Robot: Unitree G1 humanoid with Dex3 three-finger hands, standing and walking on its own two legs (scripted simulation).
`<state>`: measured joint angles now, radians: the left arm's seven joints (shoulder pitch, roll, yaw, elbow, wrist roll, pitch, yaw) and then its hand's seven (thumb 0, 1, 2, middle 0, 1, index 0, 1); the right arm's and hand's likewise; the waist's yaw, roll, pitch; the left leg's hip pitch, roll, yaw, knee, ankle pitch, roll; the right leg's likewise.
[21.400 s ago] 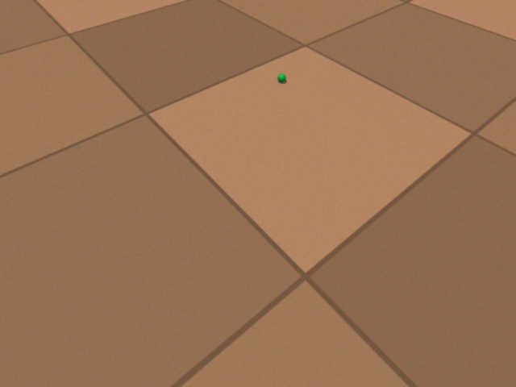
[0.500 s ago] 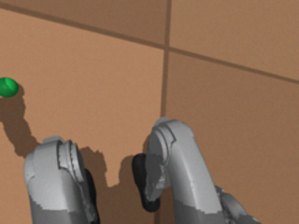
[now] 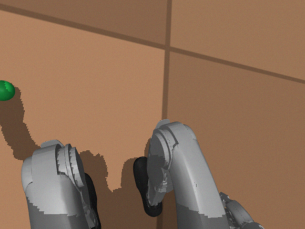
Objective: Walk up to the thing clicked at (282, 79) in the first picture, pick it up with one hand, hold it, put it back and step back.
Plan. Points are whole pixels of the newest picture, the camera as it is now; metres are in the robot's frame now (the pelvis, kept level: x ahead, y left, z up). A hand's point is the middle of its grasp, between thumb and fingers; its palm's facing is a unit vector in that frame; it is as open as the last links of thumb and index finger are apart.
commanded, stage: rise first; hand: left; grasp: from above
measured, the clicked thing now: (2, 90) +0.47 +0.33 -0.29
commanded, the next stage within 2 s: approach in 0.28 s
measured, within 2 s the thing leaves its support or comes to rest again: neither
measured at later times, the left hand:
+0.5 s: hand out of the picture +0.43 +0.36 -0.18, palm faces -0.43 -0.12 -0.89, open 12.5 cm
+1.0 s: hand out of the picture +0.46 +0.33 -0.18, palm faces -0.45 -0.11 -0.89, open 13.0 cm
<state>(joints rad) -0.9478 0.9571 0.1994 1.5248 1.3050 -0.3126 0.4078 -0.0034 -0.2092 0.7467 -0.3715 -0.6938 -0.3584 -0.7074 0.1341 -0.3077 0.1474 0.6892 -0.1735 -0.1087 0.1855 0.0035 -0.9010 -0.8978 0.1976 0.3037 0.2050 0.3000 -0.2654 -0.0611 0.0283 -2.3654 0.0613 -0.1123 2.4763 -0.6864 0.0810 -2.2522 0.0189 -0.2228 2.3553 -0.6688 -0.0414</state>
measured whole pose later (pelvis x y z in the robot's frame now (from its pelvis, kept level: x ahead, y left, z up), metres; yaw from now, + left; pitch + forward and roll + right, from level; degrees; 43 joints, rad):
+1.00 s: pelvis +0.00 +0.00 +0.00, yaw +0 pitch +32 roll -10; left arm -1.01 0.88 0.17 1.56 1.24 -0.16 0.41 0.00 -0.31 0.81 -0.27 -0.82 -0.27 -0.83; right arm 0.18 -0.32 0.18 0.66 -0.15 -0.13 0.20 0.00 -0.91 -0.90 0.20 0.30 0.20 0.30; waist -0.32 -0.01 0.04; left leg -2.36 0.07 -0.10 2.45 -0.67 0.07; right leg -2.27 0.03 -0.21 2.34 -0.64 -0.05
